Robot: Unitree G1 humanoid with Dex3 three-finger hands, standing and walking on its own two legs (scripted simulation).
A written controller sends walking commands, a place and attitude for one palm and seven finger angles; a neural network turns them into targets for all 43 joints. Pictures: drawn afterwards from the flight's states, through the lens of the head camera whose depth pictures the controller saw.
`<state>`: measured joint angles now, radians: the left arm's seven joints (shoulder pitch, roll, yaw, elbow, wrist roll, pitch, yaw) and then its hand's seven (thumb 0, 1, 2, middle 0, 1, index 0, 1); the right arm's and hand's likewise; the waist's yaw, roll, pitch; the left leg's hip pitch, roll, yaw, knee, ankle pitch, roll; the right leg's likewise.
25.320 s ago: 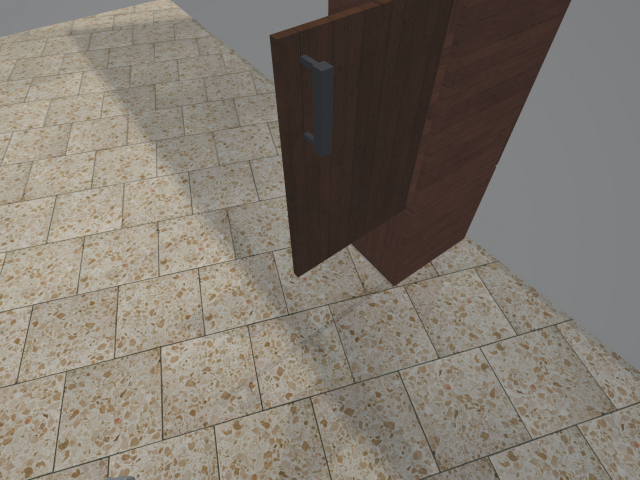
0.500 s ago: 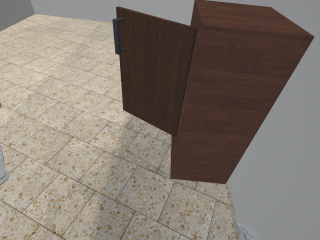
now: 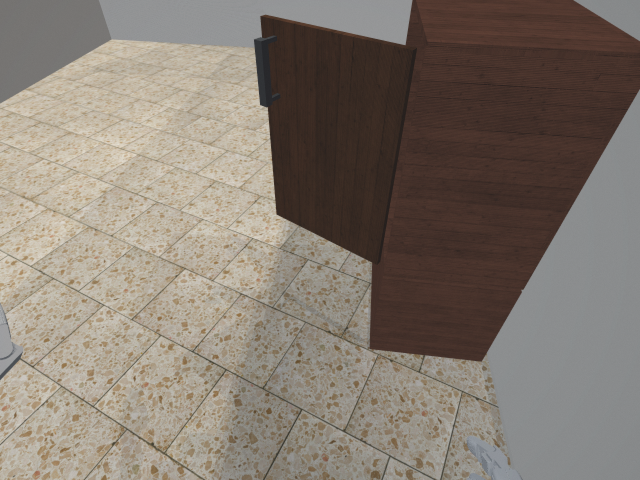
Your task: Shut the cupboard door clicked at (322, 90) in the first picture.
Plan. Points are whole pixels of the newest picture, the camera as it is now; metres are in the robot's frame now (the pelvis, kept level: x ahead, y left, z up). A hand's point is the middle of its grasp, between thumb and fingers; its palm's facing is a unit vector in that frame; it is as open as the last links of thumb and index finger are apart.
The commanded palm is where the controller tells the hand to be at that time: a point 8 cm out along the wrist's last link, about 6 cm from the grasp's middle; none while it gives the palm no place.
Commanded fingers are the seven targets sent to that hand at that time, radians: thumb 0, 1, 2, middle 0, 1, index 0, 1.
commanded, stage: let the arm hang, fingers relaxed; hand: left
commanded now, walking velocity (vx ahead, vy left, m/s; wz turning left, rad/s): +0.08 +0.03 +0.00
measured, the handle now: (269, 71) +0.97 +0.19 +0.14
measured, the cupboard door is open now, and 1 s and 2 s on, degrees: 61 61 61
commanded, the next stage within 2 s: look to check the result in 1.20 s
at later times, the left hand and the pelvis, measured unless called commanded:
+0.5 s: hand out of the picture +0.08 +0.18 -0.16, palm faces +0.11 -0.98 -0.15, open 7.0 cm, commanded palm none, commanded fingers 0.00 0.90 0.90 -0.20 -0.30 -0.20 -0.30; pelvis +0.00 +0.01 -0.01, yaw +6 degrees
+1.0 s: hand out of the picture -0.03 +0.20 -0.16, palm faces +0.11 -0.97 -0.22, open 7.4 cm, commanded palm none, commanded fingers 0.00 0.90 0.90 -0.20 -0.30 -0.20 -0.30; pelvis -0.01 +0.02 +0.01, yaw +4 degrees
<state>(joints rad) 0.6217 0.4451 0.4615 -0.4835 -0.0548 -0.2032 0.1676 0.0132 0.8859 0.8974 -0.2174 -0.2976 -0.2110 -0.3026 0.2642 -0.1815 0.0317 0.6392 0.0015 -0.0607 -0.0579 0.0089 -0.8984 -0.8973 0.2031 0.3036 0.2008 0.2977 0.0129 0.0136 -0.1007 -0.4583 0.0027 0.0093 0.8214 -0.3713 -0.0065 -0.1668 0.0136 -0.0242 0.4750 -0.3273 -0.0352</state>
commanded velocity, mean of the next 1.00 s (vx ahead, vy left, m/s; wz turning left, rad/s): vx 0.00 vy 0.00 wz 0.00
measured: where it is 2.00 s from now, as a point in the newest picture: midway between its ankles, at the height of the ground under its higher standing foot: outside the picture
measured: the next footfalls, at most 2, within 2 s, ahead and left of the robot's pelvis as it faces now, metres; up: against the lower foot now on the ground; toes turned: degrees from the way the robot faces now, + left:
right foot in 0.28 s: +0.05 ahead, -0.08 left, +0.00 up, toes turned +3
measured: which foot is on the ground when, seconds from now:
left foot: down 0.00-1.00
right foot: down 0.00-0.12, up 0.14-0.26, down 0.28-1.00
